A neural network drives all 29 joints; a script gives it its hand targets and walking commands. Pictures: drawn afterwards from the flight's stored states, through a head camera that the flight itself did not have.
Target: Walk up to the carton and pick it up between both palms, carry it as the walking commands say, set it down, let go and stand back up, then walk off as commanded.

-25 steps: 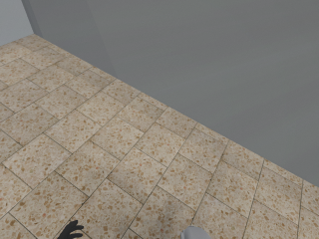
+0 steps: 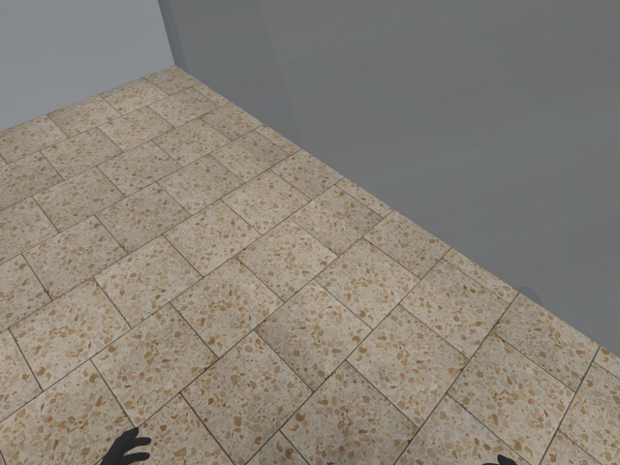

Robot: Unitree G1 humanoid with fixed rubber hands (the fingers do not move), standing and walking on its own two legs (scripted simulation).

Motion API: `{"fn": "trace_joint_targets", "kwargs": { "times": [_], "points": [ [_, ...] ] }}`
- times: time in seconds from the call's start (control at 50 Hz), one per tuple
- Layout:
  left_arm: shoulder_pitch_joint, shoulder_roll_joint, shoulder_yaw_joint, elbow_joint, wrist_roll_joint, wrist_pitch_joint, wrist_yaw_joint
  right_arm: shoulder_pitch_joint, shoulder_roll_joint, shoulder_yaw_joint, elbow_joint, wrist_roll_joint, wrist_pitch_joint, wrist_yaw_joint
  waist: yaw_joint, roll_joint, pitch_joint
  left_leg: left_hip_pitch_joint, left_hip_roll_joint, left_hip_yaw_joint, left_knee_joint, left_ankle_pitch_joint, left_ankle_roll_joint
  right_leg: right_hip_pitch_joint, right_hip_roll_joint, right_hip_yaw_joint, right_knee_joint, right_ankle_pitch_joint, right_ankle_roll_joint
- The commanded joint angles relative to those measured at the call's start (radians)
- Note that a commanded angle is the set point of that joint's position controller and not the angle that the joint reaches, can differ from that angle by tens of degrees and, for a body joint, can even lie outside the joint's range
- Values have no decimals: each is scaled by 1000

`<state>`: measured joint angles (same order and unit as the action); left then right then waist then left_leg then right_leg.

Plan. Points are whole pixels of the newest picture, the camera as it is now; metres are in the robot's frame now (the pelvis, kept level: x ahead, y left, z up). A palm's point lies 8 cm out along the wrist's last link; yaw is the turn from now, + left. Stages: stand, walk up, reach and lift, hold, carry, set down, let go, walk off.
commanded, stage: walk up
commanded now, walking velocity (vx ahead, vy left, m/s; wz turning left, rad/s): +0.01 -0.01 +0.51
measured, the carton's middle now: out of the picture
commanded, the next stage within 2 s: none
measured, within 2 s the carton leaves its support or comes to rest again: neither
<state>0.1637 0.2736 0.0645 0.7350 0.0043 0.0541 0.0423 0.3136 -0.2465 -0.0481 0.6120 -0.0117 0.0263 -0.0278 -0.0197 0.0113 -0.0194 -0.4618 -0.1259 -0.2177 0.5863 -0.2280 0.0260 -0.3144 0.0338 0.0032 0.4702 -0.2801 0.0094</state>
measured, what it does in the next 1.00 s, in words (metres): steps on the spot, turning left: left foot, then right foot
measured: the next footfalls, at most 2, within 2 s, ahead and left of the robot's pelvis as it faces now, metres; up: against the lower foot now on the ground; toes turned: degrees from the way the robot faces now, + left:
left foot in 0.42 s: +0.02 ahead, +0.11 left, +0.00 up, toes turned +21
right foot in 1.00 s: +0.10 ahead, -0.10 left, +0.00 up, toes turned +30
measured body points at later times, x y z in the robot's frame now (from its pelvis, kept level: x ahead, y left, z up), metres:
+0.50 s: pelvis +0.00 +0.02 +0.00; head +0.04 +0.07 +0.44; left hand -0.02 +0.28 -0.15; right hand +0.23 -0.16 -0.10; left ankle -0.02 +0.10 -0.73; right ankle -0.01 -0.12 -0.69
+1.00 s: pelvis +0.01 +0.00 +0.00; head +0.04 +0.02 +0.45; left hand +0.01 +0.29 -0.11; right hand +0.20 -0.22 -0.12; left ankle -0.02 +0.10 -0.73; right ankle +0.06 -0.12 -0.73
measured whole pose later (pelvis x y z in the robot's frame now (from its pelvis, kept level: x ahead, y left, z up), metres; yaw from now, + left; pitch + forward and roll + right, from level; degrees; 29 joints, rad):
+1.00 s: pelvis +0.01 +0.00 +0.00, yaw +30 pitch +1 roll -1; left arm 0.13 0.24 0.04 0.76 0.00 0.04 0.03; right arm 0.32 -0.28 -0.09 0.75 -0.02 0.04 -0.01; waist -0.03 0.02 0.06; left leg -0.32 -0.07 -0.14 0.54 -0.24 0.02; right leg -0.24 0.01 -0.01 0.49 -0.32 0.05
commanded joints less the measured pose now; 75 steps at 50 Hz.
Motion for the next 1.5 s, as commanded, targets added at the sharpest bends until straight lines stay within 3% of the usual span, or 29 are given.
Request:
{"fn": "trace_joint_targets", "kwargs": {
  "times": [0.0, 0.02, 0.1, 0.16, 0.22, 0.38, 0.4, 0.42, 0.44, 0.46, 0.48, 0.5, 0.58, 0.7, 0.76, 0.82, 0.94, 0.96, 0.98, 1.0, 1.02, 1.04, 1.1, 1.22, 1.36, 1.4, 1.44, 1.46, 1.48],
  "points": [
    [68, 196, 57, -47, 27, -28, 2, 57, -80, -40, -41, -8, -12, -7, 24, -110, -59, -280, 50, 115, 418, -245, -25, 148, -469, 353, -219, -33, -157],
    [56, 145, 42, -63, 62, -35, -2, 18, -95, -28, -60, -1, -21, 9, 60, -195, -63, -284, 105, 150, 531, -186, -28, 130, -473, 413, -249, -49, -216],
    [-7, 33, -7, -75, 63, -43, -11, 12, -96, -22, -32, -10, -12, 46, 22, -118, -11, -192, 126, 181, 694, -90, -64, 116, -306, 78, -148, 459, -170],
    [70, 60, -11, -74, 54, -40, -7, -18, -88, -33, -25, 8, 5, 44, 54, -173, 9, -201, 146, 200, 596, -71, -82, 218, -284, 29, -134, 412, -155],
    [136, 83, -11, -72, 45, -39, 0, -79, -34, -27, -25, 24, 15, 47, 68, -208, 56, -192, 160, 232, 428, -111, -89, 280, -307, -20, -97, 616, -162],
    [151, 89, 4, -71, 29, -40, -8, -75, -22, -28, 42, 34, -2, 56, 27, -193, -36, 158, 124, 302, -22, -79, -55, 224, -323, -150, 88, 599, -136],
    [169, 77, 4, -65, 23, -38, -15, -42, -54, -33, 54, 28, -16, 52, 1, -94, -66, 281, 124, 285, -186, 84, -33, 178, -289, -192, 199, 516, -85],
    [180, 51, -4, -82, 39, -36, -16, 5, -107, -36, 67, 11, -32, 46, -34, 60, -99, 442, 234, 136, -218, 286, 10, 7, -249, -202, 376, 252, -34],
    [104, 16, -15, -159, 19, -32, -20, 85, -233, -83, 68, -18, -29, 32, -66, 444, -146, 538, 522, -235, -169, 785, 208, -288, -110, -201, 595, -297, 26],
    [80, 51, 0, -124, 20, -24, -16, 105, -237, -99, 81, 1, -25, 17, -87, 313, -154, 502, 564, -245, -175, 800, 272, -307, -137, -90, 700, -354, 19],
    [41, 62, 7, -121, 29, -23, -29, 57, -198, -86, 50, 3, -21, 16, -58, 147, -116, 461, 505, -146, -177, 692, 236, -314, -144, -57, 712, -279, 16],
    [38, 44, 0, -98, 34, -23, -33, 8, -175, -74, 56, 0, -13, 16, -29, 86, -79, 409, 434, -87, -181, 595, 179, -298, -144, -37, 706, -193, 16],
    [94, 48, 0, -60, 31, 0, -39, -63, -153, -61, 49, -4, -12, 10, 27, 188, -41, 334, 315, 22, -210, 509, 123, -247, -106, -26, 699, -66, 51],
    [8, 34, -10, -57, 32, 19, -34, 31, -155, -70, 70, -17, -12, 28, -7, 137, 14, 303, 316, -62, -271, 272, 150, -258, -78, -7, 540, -71, 82],
    [-26, 34, -5, -48, 20, 14, -30, 27, -178, -79, 71, -21, -9, 24, -6, 213, 7, 307, 309, -105, -266, 195, 155, -225, -63, 13, 441, -93, 82],
    [-46, 52, -2, -36, 16, 9, -28, 32, -200, -90, 66, -15, -5, 27, -13, 176, 10, 268, 325, -155, -269, 121, 159, -147, -45, 7, 360, -100, 66],
    [47, 41, -7, -7, -14, -26, -8, 0, -200, -79, 90, -6, 2, 17, 29, 181, -20, 186, 277, -163, -181, 218, 85, 146, -18, -9, -25, -27, 41],
    [82, 77, 10, 3, -15, -39, -2, 12, -180, -68, 95, 1, -3, 12, 42, 132, -18, 116, 248, -137, -131, 167, 53, 249, -85, 38, -121, 14, 27],
    [104, 128, 29, 4, -4, -55, 1, 34, -134, -57, 110, 4, -8, 7, 42, -37, -52, -3, 150, -10, 75, -49, 15, 355, -295, 223, -231, 19, -15],
    [84, 151, 34, -4, 9, -62, 3, 81, -82, -50, 122, -3, -7, 3, 4, -138, -35, -121, 57, 62, 300, -409, -15, 388, -490, 358, -144, 355, -39],
    [50, 158, 47, 5, 12, -54, -2, 39, -117, -57, 94, -13, 1, 14, 25, -202, -13, -118, 105, 86, 349, -354, -33, 246, -512, 309, -196, 355, -136],
    [27, 115, 41, 8, 12, -52, -11, 0, -143, -53, 75, -17, 6, 28, 40, -216, 29, -89, 137, 94, 429, -276, -43, 157, -447, 266, -236, 214, -143],
    [-47, 50, 9, -9, 20, -52, -17, 20, -161, -53, 99, -19, 30, 57, 11, -186, 47, -90, 133, 136, 557, -177, -88, 181, -319, 71, -183, 399, -114],
    [90, 94, 24, 21, 16, -64, -22, -80, -117, -36, 72, 0, 39, 55, 64, -212, 70, -139, 175, 203, 455, -157, -139, 311, -337, -36, -118, 626, -139],
    [126, 139, 39, 14, 6, -63, -38, -162, -76, -8, 51, 24, 36, 65, 74, -256, 48, 56, 163, 299, 165, -181, -114, 217, -362, -119, -62, 467, -135],
    [134, 152, 40, 10, -4, -58, -40, -145, -89, -9, 58, 20, 25, 66, 55, -225, 28, 128, 153, 304, 44, -139, -92, 201, -391, -127, -6, 445, -109],
    [166, 128, 28, 12, -5, -46, -47, -43, -153, -21, 108, 2, -9, 63, -5, -39, -44, 380, 163, 247, -222, 126, -52, 72, -303, -210, 255, 303, -15],
    [86, 60, 20, -79, -15, -48, -52, -9, -312, -72, 74, -16, -22, 57, -66, 399, -86, 516, 464, -172, -223, 544, 105, -260, -144, -236, 524, -249, 60],
    [27, 100, 29, -85, -3, -30, -44, 62, -325, -93, 108, 9, -27, 39, -92, 301, -111, 485, 540, -209, -210, 639, 203, -275, -158, -110, 657, -361, 40]
  ]
}}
